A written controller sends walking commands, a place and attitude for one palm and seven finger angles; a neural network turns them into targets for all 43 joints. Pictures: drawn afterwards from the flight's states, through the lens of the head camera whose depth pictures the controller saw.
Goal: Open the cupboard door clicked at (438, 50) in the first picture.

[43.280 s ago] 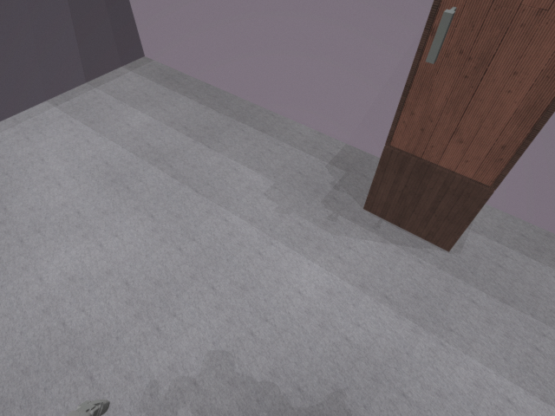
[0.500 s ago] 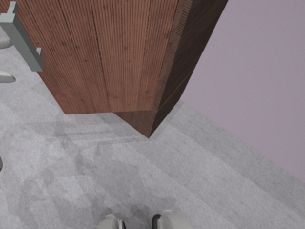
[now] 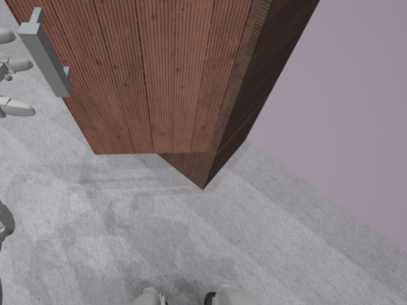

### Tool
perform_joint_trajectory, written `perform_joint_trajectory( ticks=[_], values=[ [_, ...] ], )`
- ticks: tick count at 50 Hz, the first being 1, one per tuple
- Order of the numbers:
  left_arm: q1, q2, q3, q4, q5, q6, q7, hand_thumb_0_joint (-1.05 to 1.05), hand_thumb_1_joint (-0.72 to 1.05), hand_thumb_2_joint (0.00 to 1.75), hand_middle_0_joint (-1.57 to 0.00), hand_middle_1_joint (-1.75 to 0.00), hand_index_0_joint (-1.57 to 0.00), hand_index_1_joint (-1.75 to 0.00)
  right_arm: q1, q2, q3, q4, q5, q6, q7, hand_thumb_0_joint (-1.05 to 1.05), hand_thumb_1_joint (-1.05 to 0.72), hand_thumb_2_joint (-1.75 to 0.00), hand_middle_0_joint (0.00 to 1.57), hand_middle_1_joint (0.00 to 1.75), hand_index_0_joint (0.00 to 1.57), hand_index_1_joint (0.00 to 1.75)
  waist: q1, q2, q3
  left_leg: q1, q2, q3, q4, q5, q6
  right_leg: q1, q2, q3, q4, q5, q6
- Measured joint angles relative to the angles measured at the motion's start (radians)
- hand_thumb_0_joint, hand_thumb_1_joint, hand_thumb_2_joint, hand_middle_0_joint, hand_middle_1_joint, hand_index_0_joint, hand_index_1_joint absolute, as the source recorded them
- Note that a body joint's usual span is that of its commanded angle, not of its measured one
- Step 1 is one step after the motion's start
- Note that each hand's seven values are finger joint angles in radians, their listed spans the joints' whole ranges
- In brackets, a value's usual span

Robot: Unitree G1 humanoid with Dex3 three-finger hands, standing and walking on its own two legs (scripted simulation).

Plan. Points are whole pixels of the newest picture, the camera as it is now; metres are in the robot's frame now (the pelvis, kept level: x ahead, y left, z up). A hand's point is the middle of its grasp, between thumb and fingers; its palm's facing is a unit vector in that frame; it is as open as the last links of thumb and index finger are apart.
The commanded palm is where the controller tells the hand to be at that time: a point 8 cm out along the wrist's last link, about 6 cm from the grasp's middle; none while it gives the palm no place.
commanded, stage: move the hooked fingers beside the handle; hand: left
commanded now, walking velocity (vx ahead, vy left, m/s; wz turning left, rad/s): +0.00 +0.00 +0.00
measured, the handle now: (51, 55) +0.54 +0.24 +0.12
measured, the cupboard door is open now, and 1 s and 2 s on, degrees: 43 43 44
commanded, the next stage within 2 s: slide the fingers in behind the handle in 0.06 s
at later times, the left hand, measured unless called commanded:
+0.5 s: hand (18, 80) +0.48 +0.28 +0.12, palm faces +0.01 -1.00 +0.03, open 14.0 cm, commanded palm +0.46 +0.32 +0.12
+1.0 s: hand (41, 81) +0.48 +0.24 +0.12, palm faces +0.02 -1.00 +0.02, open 14.0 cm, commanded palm +0.46 +0.29 +0.12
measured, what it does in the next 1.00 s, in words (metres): stands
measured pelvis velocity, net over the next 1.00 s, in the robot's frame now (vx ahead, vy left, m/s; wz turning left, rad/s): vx -0.01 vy -0.01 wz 0.01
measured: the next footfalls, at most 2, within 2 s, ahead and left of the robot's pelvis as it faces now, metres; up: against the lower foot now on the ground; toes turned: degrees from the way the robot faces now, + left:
none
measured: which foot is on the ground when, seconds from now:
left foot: down 0.00-1.00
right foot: down 0.00-1.00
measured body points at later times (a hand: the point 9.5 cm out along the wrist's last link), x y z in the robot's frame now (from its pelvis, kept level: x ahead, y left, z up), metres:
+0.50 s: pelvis -0.01 +0.00 +0.00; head +0.11 +0.04 +0.43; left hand +0.47 +0.33 +0.12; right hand -0.01 -0.28 -0.10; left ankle -0.02 +0.08 -0.70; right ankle -0.02 -0.13 -0.70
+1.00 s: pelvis -0.01 -0.01 +0.00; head +0.09 +0.02 +0.44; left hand +0.47 +0.30 +0.12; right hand +0.00 -0.28 -0.10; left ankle -0.02 +0.08 -0.70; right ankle -0.02 -0.13 -0.70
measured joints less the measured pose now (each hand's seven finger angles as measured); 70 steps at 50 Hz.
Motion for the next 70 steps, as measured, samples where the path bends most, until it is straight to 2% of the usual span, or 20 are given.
perform_joint_trajectory(
  ticks=[5,13,19,28,34,43,59,70],
  values=[
    [-0.001,0.014,0.01,0.009,0.008,-0.004,0.003,-0.01,-0.5,0.3,-0.3,-1.2,-0.3,-1.2,-0.003,0.0,0.004,-0.003,0.001,-0.003,-0.002,0.0,-0.9,-0.9,0.2,0.3,0.21,0.3,-0.004,0.0,0.004,-0.005,0.002,-0.001,0.006,0.0,-0.001,-0.004,0.001,-0.001,0.006,0.0,-0.001],
    [-0.002,0.024,-0.002,0.011,-0.012,-0.008,-0.019,-0.01,-0.5,0.3,-0.3,-1.2,-0.3,-1.2,0.015,-0.004,0.003,0.01,0.004,0.001,-0.004,0.0,-0.9,-0.9,0.2,0.3,0.2,0.3,0.0,0.001,0.005,-0.007,0.002,-0.004,0.01,0.001,-0.001,-0.005,0.002,-0.003,0.006,0.002,-0.002],
    [0.005,-0.017,-0.026,-0.017,-0.025,-0.01,-0.011,-0.01,-0.5,0.3,-0.3,-1.2,-0.3,-1.2,0.027,-0.005,-0.002,0.023,0.002,0.003,-0.001,0.0,-0.9,-0.9,0.2,0.3,0.2,0.3,0.006,0.0,0.001,-0.004,-0.001,-0.006,0.008,0.005,0.0,-0.001,0.0,-0.005,0.005,0.004,-0.001],
    [0.034,-0.078,-0.033,-0.053,-0.018,-0.016,0.048,-0.01,-0.5,0.3,-0.3,-1.2,-0.3,-1.2,0.023,0.003,-0.006,0.016,-0.001,-0.004,0.007,0.0,-0.9,-0.9,0.2,0.3,0.2,0.3,0.001,0.004,-0.005,0.016,-0.001,0.003,0.001,0.008,0.001,0.014,0.0,0.005,0.003,0.008,0.0],
    [0.039,-0.093,-0.039,-0.047,-0.009,-0.022,0.076,-0.01,-0.5,0.3,-0.3,-1.2,-0.3,-1.2,0.019,0.009,-0.003,0.009,0.0,-0.009,0.009,0.0,-0.9,-0.9,0.2,0.3,0.2,0.3,0.001,0.007,-0.007,0.027,-0.001,0.008,-0.003,0.01,0.001,0.021,-0.001,0.009,0.006,0.008,0.0],
    [0.029,-0.129,-0.08,-0.043,-0.022,-0.032,0.096,-0.01,-0.5,0.3,-0.3,-1.2,-0.3,-1.2,0.016,0.01,-0.003,0.024,0.0,-0.018,0.01,0.0,-0.9,-0.9,0.2,0.3,0.2,0.3,0.014,0.011,-0.001,0.036,-0.006,0.001,-0.005,0.015,-0.002,0.029,-0.005,0.003,0.01,0.006,-0.003],
    [0.017,-0.161,-0.082,-0.048,-0.007,-0.036,0.145,-0.01,-0.5,0.3,-0.3,-1.2,-0.3,-1.2,0.016,0.004,-0.012,0.031,-0.002,-0.031,0.012,0.0,-0.9,-0.9,0.2,0.3,0.2,0.3,0.002,0.01,0.001,0.034,-0.001,0.003,-0.01,0.018,-0.009,0.02,0.0,0.006,0.015,0.006,-0.011],
    [0.049,-0.212,-0.107,-0.091,-0.019,-0.041,0.176,-0.01,-0.5,0.3,-0.3,-1.2,-0.3,-1.2,0.025,0.014,-0.019,0.037,-0.002,-0.029,0.02,0.0,-0.9,-0.9,0.2,0.3,0.2,0.3,0.014,0.015,-0.003,0.056,-0.001,0.005,-0.023,0.017,-0.013,0.039,0.001,0.009,0.007,0.002,-0.014]
  ],
)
